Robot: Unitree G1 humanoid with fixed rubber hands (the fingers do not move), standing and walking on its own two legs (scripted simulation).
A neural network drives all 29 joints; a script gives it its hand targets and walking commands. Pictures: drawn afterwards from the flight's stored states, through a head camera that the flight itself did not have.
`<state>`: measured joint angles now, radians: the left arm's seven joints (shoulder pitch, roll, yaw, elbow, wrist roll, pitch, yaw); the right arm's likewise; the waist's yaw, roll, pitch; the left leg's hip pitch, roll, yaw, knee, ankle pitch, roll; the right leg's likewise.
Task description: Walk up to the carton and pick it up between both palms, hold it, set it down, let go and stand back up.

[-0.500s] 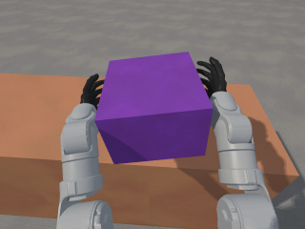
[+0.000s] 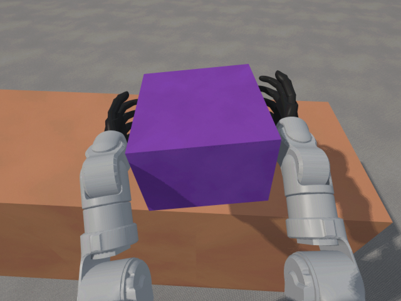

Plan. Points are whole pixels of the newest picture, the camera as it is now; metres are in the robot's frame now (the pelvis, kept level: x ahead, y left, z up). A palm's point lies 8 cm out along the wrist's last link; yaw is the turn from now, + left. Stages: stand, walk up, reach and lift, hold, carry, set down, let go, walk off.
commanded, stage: hold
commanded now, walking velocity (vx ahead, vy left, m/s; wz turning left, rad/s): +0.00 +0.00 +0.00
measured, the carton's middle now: (201, 132) +0.38 +0.01 +0.18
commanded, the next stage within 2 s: none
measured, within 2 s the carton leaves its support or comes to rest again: neither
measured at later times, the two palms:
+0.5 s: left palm (118, 137) +0.38 +0.16 +0.17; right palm (281, 117) +0.40 -0.13 +0.20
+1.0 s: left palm (122, 137) +0.38 +0.15 +0.17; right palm (286, 120) +0.39 -0.14 +0.20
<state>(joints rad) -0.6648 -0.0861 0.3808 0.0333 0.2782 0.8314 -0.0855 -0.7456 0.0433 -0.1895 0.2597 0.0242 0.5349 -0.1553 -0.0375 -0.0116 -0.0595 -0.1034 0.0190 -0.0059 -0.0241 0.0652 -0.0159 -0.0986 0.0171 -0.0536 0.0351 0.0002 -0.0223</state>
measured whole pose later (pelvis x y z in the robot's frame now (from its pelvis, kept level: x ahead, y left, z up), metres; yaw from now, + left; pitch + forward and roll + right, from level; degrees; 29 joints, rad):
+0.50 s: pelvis +0.01 +0.00 +0.00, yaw -1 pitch +3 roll +0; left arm -0.59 -0.10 0.35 -0.04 0.25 0.83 -0.04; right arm -0.69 0.01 -0.12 0.25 0.09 0.50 -0.17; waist -0.04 -0.01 -0.06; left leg -0.04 0.02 0.01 -0.08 0.07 -0.01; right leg -0.04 0.01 -0.04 -0.01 0.00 -0.02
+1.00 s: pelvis +0.00 +0.01 +0.00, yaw +0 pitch +3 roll +0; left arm -0.62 -0.11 0.38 0.01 0.27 0.81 -0.06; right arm -0.73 0.01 -0.14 0.30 0.06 0.47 -0.16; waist -0.07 0.00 -0.05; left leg -0.05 0.01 0.01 -0.09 0.09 -0.01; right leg -0.03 0.01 -0.06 -0.07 0.05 -0.01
